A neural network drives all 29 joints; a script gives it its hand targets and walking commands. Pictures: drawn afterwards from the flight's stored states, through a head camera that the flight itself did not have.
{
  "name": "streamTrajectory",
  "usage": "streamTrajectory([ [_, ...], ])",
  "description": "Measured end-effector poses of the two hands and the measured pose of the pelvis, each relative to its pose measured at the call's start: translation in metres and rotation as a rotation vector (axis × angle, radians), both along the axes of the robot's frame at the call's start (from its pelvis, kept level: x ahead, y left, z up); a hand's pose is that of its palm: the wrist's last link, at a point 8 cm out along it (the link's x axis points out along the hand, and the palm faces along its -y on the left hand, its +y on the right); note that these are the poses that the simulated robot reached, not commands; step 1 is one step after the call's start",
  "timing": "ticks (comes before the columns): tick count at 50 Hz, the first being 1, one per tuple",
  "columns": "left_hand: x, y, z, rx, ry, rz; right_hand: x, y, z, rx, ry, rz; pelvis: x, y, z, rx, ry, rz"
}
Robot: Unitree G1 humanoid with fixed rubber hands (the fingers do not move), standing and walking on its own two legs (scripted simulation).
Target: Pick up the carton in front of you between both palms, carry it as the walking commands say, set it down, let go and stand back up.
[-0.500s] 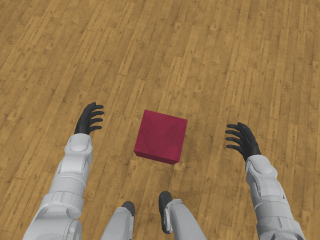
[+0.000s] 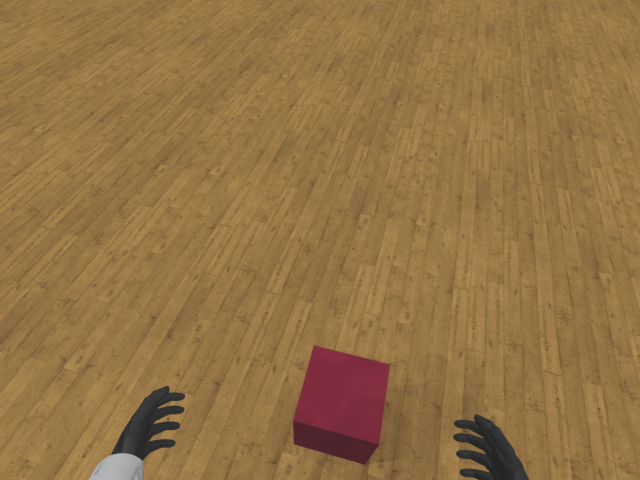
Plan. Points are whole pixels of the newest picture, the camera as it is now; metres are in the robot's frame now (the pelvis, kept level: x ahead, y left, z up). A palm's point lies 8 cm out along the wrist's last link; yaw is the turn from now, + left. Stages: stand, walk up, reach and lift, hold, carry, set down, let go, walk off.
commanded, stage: let go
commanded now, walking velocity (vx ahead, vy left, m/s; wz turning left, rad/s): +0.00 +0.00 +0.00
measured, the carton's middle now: (339, 406) +0.42 -0.08 -0.65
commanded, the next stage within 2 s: stand in 0.46 s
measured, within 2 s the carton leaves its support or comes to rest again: neither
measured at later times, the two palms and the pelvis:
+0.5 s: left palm (134, 470) +0.17 +0.22 -0.07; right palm (526, 469) +0.17 -0.26 -0.06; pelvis +0.01 -0.01 +0.00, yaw +0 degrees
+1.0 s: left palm out of the picture +0.14 +0.26 -0.08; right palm (559, 472) +0.17 -0.31 -0.09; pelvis +0.03 -0.04 +0.00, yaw +2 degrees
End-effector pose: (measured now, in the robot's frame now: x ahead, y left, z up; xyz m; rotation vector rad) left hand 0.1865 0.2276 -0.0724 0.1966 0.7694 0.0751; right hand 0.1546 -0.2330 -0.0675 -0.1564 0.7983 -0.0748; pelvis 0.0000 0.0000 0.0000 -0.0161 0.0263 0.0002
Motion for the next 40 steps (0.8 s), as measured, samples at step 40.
streamTrajectory([
  [40, -0.046, 0.04, 0.004, 0.216, 0.127, 0.105, 0.009, -0.074, -0.025, -0.171, 0.094, 0.019, 0.017, -0.031, -0.003, 0.012, -0.02, 0.037],
])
